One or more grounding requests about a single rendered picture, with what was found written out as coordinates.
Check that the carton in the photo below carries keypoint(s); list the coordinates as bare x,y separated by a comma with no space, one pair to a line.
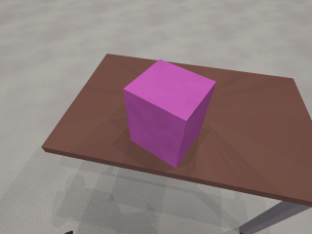
166,106

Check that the table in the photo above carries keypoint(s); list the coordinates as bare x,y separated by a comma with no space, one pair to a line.
256,137

